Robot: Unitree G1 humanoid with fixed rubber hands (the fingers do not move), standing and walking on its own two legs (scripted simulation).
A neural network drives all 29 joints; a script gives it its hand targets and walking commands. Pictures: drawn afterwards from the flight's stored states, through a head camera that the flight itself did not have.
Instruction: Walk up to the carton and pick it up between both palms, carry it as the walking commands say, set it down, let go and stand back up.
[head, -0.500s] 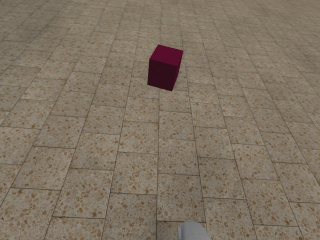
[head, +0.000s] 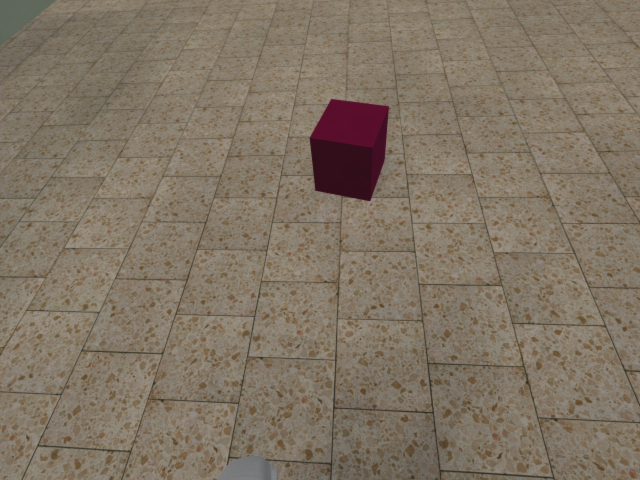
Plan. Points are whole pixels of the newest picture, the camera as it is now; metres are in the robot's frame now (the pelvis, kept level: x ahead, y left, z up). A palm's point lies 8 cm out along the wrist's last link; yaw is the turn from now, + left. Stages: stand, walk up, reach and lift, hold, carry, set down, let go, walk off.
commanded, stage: walk up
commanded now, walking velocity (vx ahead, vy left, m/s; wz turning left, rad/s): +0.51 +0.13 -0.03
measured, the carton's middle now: (350, 150) +1.44 -0.08 -0.63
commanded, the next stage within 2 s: none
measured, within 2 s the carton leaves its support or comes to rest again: neither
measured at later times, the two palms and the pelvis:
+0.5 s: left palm (133, 470) +0.16 +0.28 -0.15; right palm (427, 307) +0.40 -0.17 -0.15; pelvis +0.26 +0.06 -0.03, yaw -1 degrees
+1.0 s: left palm (234, 189) +0.71 +0.22 -0.14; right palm (440, 297) +0.43 -0.20 -0.16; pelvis +0.54 +0.01 -0.03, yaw +0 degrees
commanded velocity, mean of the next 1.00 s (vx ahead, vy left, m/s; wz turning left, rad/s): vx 0.51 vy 0.06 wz -0.02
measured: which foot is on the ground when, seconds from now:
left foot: up 0.00-0.42, down 0.44-1.00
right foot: down 0.00-0.44, up 0.46-0.94, down 0.96-1.00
